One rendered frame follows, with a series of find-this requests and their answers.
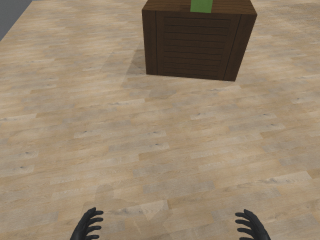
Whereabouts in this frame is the carton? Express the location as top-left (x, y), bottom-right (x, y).
top-left (190, 0), bottom-right (213, 13)

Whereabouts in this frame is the left robot hand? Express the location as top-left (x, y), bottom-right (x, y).
top-left (70, 207), bottom-right (104, 240)

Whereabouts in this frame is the pedestal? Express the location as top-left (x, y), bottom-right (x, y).
top-left (141, 0), bottom-right (258, 82)

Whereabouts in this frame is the right robot hand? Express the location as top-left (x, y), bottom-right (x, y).
top-left (235, 209), bottom-right (271, 240)

